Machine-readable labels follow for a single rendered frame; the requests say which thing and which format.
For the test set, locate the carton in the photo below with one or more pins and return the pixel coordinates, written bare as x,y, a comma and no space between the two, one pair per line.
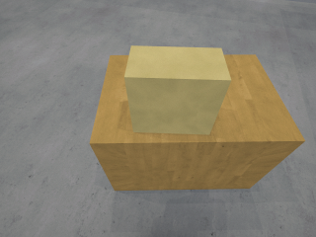
175,89

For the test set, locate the pedestal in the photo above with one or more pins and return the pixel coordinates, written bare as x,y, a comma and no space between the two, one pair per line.
253,132

